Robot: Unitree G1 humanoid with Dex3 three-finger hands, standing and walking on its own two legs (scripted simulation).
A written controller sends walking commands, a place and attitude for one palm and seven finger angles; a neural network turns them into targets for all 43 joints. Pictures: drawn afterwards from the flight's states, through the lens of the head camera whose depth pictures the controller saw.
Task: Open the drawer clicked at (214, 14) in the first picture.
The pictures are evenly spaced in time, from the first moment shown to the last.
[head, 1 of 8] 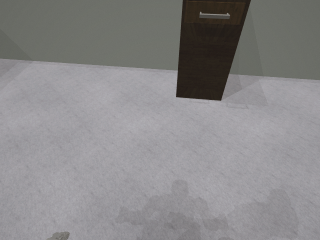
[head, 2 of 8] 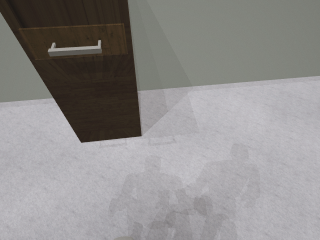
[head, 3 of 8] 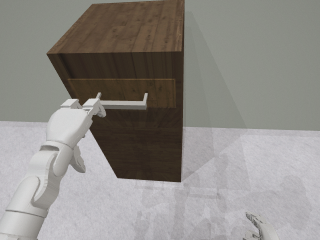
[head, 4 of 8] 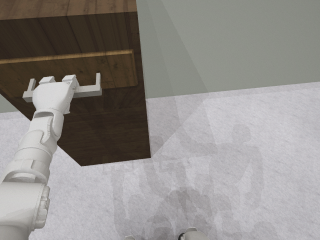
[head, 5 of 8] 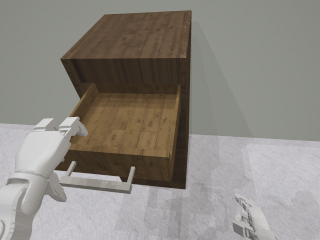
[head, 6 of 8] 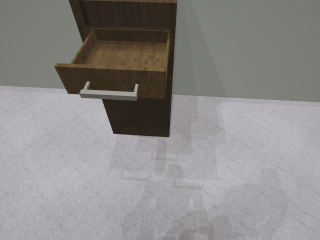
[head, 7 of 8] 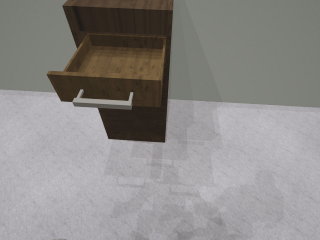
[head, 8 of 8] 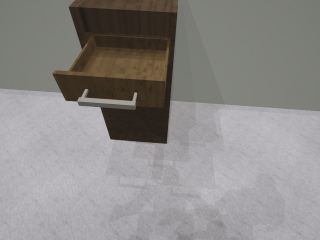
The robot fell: no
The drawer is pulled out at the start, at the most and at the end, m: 0.00 0.30 0.30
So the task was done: yes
